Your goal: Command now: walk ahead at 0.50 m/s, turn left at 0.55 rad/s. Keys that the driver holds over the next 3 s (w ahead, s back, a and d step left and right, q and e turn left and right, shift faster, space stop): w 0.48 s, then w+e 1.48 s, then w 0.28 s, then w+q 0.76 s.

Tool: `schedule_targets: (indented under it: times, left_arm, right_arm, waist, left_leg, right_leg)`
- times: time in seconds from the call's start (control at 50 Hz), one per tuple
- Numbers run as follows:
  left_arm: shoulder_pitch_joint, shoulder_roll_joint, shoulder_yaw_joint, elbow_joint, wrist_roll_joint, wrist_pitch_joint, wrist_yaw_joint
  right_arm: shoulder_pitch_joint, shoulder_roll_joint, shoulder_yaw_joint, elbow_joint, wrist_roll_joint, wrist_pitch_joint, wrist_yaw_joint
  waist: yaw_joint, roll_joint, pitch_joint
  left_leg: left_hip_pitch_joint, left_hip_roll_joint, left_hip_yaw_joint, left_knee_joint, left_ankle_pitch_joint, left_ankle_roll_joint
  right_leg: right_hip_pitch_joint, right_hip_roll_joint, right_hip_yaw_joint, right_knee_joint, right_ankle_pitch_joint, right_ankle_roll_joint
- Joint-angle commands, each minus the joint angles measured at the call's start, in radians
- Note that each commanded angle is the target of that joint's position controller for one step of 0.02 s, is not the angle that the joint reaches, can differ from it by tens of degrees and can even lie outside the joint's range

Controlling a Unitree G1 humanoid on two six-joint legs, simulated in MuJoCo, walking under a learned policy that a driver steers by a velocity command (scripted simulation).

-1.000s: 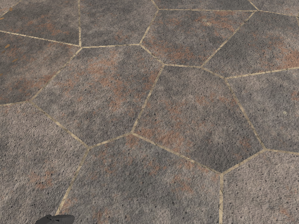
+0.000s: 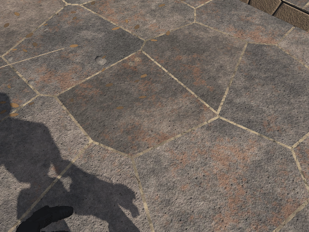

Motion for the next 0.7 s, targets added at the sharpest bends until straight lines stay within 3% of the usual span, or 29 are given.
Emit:
schedule_targets:
  times: [0.02, 0.04, 0.06, 0.08, 0.12, 0.16, 0.2, 0.26, 0.34, 0.4, 0.42, 0.44, 0.46, 0.48, 0.5, 0.52, 0.54, 0.56, 0.58, 0.62, 0.7]
  left_arm:
    - [0.315, 0.170, 0.059, 0.006, -0.015, 0.009, 0.004]
    - [0.266, 0.129, 0.046, 0.001, -0.015, 0.018, 0.006]
    - [0.223, 0.118, 0.038, 0.004, -0.002, 0.023, 0.004]
    - [0.200, 0.099, 0.031, 0.011, 0.005, 0.024, 0.003]
    - [0.190, 0.088, 0.027, 0.027, 0.004, 0.016, 0.002]
    - [0.205, 0.112, 0.034, 0.046, -0.007, 0.007, 0.002]
    - [0.219, 0.141, 0.042, 0.060, -0.015, 0.008, 0.005]
    - [0.242, 0.164, 0.045, 0.075, -0.024, 0.022, 0.011]
    - [0.326, 0.190, 0.047, 0.113, -0.036, 0.042, 0.012]
    - [0.341, 0.209, 0.051, 0.134, -0.044, 0.060, 0.015]
    - [0.327, 0.217, 0.052, 0.136, -0.046, 0.066, 0.018]
    - [0.319, 0.209, 0.047, 0.137, -0.048, 0.070, 0.021]
    - [0.322, 0.175, 0.032, 0.131, -0.036, 0.070, 0.025]
    - [0.377, 0.085, -0.001, 0.091, -0.009, 0.056, 0.022]
    - [0.400, 0.065, -0.012, 0.098, -0.020, 0.036, 0.018]
    - [0.334, 0.160, 0.015, 0.088, -0.051, 0.026, 0.012]
    - [0.270, 0.165, 0.017, 0.070, -0.061, 0.025, 0.010]
    - [0.246, 0.153, 0.018, 0.069, -0.049, 0.032, 0.013]
    - [0.254, 0.148, 0.025, 0.076, -0.038, 0.046, 0.016]
    - [0.298, 0.107, 0.021, 0.094, -0.040, 0.075, 0.017]
    - [0.234, 0.086, 0.023, 0.067, -0.035, 0.092, 0.021]
  right_arm:
    - [0.072, -0.114, -0.003, -0.091, 0.022, -0.024, 0.001]
    - [-0.026, -0.143, -0.010, -0.104, 0.013, -0.020, 0.003]
    - [-0.077, -0.127, -0.008, -0.114, -0.002, -0.021, 0.003]
    - [-0.097, -0.107, -0.009, -0.119, -0.008, -0.021, 0.006]
    - [-0.074, -0.066, -0.003, -0.115, 0.003, -0.016, 0.014]
    - [-0.102, -0.042, 0.006, -0.126, -0.005, -0.015, 0.016]
    - [-0.158, -0.030, 0.016, -0.146, -0.017, -0.021, 0.019]
    - [-0.252, -0.011, 0.031, -0.164, -0.014, -0.037, 0.034]
    - [-0.369, -0.020, 0.034, -0.196, -0.003, -0.045, 0.050]
    - [-0.385, -0.048, 0.026, -0.213, -0.002, -0.049, 0.059]
    - [-0.337, -0.066, 0.016, -0.201, -0.005, -0.050, 0.058]
    - [-0.229, -0.097, -0.003, -0.167, -0.012, -0.049, 0.055]
    - [-0.071, -0.150, -0.029, -0.122, -0.016, -0.046, 0.045]
    - [0.065, -0.255, -0.051, -0.108, -0.039, -0.039, 0.032]
    - [0.084, -0.235, -0.043, -0.099, -0.023, -0.036, 0.035]
    - [0.037, -0.167, -0.020, -0.101, -0.021, -0.040, 0.037]
    - [-0.024, -0.131, -0.008, -0.106, -0.020, -0.044, 0.037]
    - [-0.086, -0.099, 0.003, -0.104, -0.024, -0.049, 0.041]
    - [-0.133, -0.068, 0.010, -0.105, -0.028, -0.058, 0.044]
    - [-0.168, -0.063, 0.007, -0.091, -0.034, -0.077, 0.045]
    - [-0.147, -0.082, -0.004, -0.048, -0.046, -0.094, 0.031]
  waist:
    - [0.140, -0.229, -0.271]
    - [0.152, -0.133, -0.139]
    - [0.132, -0.074, -0.066]
    - [0.109, -0.074, -0.023]
    - [0.077, -0.116, -0.016]
    - [0.072, -0.108, -0.007]
    - [0.080, -0.085, -0.002]
    - [0.113, -0.081, 0.010]
    - [0.155, -0.089, 0.030]
    - [0.131, -0.109, 0.034]
    - [0.092, -0.112, 0.007]
    - [0.030, -0.098, -0.059]
    - [-0.038, -0.071, -0.164]
    - [-0.049, 0.131, -0.321]
    - [-0.039, 0.257, -0.405]
    - [-0.049, 0.157, -0.270]
    - [-0.026, 0.122, -0.164]
    - [0.008, 0.074, -0.093]
    - [0.041, 0.089, -0.055]
    - [0.080, 0.097, -0.034]
    - [0.081, 0.045, 0.013]
  left_leg:
    - [-0.646, 0.063, 0.010, 0.576, -0.028, -0.026]
    - [-0.653, 0.094, 0.052, 0.578, 0.062, -0.028]
    - [-0.615, 0.123, 0.072, 0.540, 0.128, -0.027]
    - [-0.579, 0.147, 0.070, 0.491, 0.166, -0.022]
    - [-0.511, 0.170, 0.088, 0.418, 0.191, -0.019]
    - [-0.527, 0.179, 0.108, 0.333, 0.224, -0.028]
    - [-0.549, 0.197, 0.130, 0.217, 0.307, -0.039]
    - [-0.502, 0.191, 0.177, 0.020, 0.460, -0.045]
    - [-0.449, 0.155, 0.217, -0.129, 0.512, -0.041]
    - [-0.411, 0.135, 0.225, -0.196, 0.431, -0.004]
    - [-0.326, 0.113, 0.244, -0.229, 0.423, 0.014]
    - [-0.159, 0.085, 0.269, -0.265, 0.440, 0.040]
    - [0.085, 0.118, 0.231, -0.245, 0.456, 0.073]
    - [0.457, 0.384, -0.149, -0.239, 0.419, 0.199]
    - [0.535, 0.499, -0.483, -0.396, 0.285, 0.287]
    - [0.432, 0.470, -0.384, -0.420, 0.216, 0.243]
    - [0.302, 0.430, -0.235, -0.437, 0.245, 0.206]
    - [0.173, 0.386, -0.134, -0.476, 0.294, 0.184]
    - [0.084, 0.353, -0.058, -0.516, 0.344, 0.164]
    - [-0.017, 0.334, 0.036, -0.578, 0.423, 0.161]
    - [-0.009, 0.329, 0.186, -0.616, 0.565, 0.154]
  right_leg:
    - [0.792, -0.437, 0.725, -0.209, -0.442, -0.237]
    - [0.641, -0.394, 0.564, -0.230, -0.396, -0.201]
    - [0.502, -0.352, 0.461, -0.254, -0.285, -0.192]
    - [0.411, -0.316, 0.383, -0.279, -0.191, -0.192]
    - [0.335, -0.273, 0.276, -0.322, -0.095, -0.197]
    - [0.326, -0.276, 0.218, -0.354, -0.006, -0.222]
    - [0.343, -0.281, 0.174, -0.375, 0.064, -0.234]
    - [0.344, -0.245, 0.079, -0.383, 0.114, -0.208]
    - [0.394, -0.263, 0.052, -0.360, 0.112, -0.189]
    - [0.469, -0.305, 0.060, -0.304, 0.185, -0.166]
    - [0.473, -0.300, 0.043, -0.243, 0.299, -0.151]
    - [0.451, -0.264, -0.001, -0.110, 0.439, -0.127]
    - [0.343, -0.214, -0.045, 0.095, 0.409, -0.090]
    - [-0.005, -0.103, -0.092, 0.485, 0.047, -0.023]
    - [-0.213, -0.010, 0.028, 0.703, -0.495, -0.009]
    - [-0.312, -0.068, 0.094, 0.786, -0.468, -0.024]
    - [-0.323, -0.112, 0.074, 0.764, -0.381, -0.035]
    - [-0.288, -0.147, 0.065, 0.705, -0.303, -0.031]
    - [-0.235, -0.173, 0.076, 0.653, -0.244, -0.026]
    - [-0.155, -0.180, 0.084, 0.633, -0.174, -0.009]
    - [-0.238, -0.163, 0.124, 0.508, -0.005, 0.016]
Next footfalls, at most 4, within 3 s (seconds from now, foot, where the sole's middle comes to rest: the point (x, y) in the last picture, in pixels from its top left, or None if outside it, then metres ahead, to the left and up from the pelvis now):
0.46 left None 0.39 0.17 -0.76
1.00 right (163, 182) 0.69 -0.06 -0.76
1.46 left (132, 127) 1.01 0.07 -0.76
2.00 right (201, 111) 1.10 -0.31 -0.76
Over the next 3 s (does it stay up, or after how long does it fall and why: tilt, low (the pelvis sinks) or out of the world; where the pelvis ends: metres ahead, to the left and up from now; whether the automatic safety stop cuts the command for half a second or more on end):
stays up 1.49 -0.52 0.01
